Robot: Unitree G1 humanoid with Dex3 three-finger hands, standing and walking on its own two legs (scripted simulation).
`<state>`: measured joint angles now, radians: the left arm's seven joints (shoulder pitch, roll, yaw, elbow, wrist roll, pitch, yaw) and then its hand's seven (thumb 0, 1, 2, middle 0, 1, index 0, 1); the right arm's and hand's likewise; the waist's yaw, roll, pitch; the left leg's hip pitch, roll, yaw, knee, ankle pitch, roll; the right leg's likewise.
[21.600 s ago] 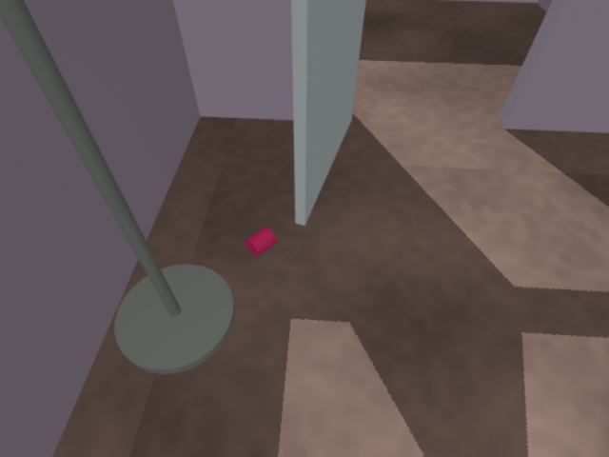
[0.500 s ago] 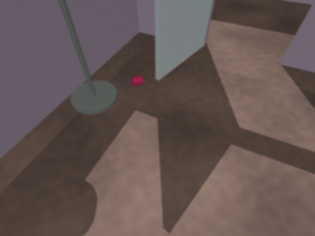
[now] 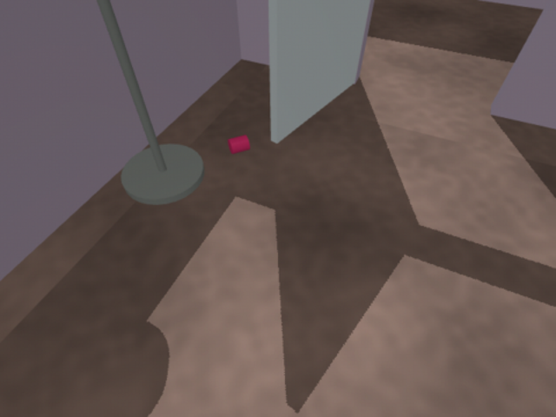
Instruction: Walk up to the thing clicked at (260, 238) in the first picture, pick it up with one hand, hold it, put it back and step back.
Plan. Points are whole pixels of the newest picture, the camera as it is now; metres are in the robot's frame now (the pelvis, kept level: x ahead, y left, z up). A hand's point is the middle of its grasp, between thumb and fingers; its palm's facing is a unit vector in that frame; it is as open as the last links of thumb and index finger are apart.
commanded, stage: stand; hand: left
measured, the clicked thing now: (238, 144) +1.56 +0.23 -0.74
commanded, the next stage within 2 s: walk up in 0.80 s
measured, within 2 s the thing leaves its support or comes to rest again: neither
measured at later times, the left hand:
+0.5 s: hand out of the picture +0.07 +0.26 -0.16, palm faces -0.02 -0.94 -0.35, open 7.4 cm
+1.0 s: hand out of the picture +0.06 +0.30 -0.15, palm faces +0.07 -0.93 -0.36, open 7.4 cm
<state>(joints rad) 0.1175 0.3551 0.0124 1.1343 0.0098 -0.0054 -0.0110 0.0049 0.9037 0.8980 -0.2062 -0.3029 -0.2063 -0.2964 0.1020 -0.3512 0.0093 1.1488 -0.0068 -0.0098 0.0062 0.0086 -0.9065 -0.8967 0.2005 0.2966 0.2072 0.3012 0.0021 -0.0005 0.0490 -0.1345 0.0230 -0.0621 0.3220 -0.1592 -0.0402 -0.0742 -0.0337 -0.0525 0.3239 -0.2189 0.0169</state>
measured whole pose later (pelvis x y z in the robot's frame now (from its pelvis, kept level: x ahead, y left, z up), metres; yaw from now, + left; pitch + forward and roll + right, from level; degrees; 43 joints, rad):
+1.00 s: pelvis +0.03 +0.02 -0.01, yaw +2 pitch -2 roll -1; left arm 0.23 0.40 0.08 1.03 0.05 -0.06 -0.06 0.00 0.90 0.90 -0.21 -0.30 -0.21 -0.30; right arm 0.20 -0.42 -0.08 1.08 -0.04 -0.01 0.07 0.01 -0.91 -0.90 0.20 0.30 0.21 0.30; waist 0.04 0.01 0.03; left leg -0.37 0.04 0.01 0.73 -0.41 0.02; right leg -0.03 -0.06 -0.09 0.37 -0.31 -0.01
